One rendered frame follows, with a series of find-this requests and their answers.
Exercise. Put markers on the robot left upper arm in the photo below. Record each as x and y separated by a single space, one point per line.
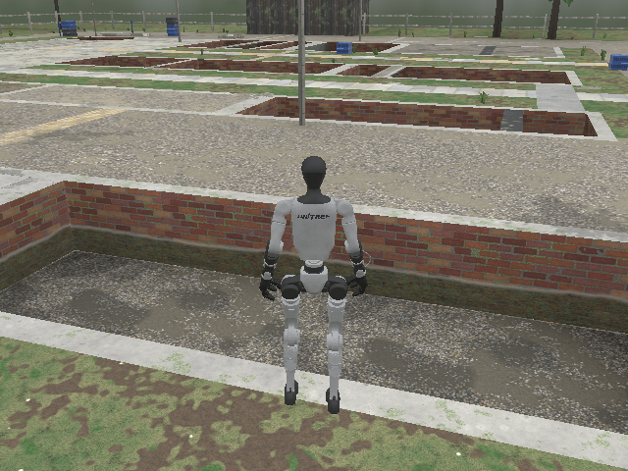
282 209

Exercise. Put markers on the robot left hand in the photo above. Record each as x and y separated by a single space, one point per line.
268 284

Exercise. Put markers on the robot right upper arm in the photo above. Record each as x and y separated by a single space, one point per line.
348 221

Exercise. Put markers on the robot right forearm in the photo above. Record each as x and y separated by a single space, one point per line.
357 262

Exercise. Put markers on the robot right foot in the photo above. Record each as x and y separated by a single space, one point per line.
333 405

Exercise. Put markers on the robot left forearm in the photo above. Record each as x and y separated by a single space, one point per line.
270 263

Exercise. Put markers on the robot right hand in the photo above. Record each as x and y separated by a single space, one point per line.
355 282

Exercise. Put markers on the right robot thigh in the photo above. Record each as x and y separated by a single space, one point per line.
337 290

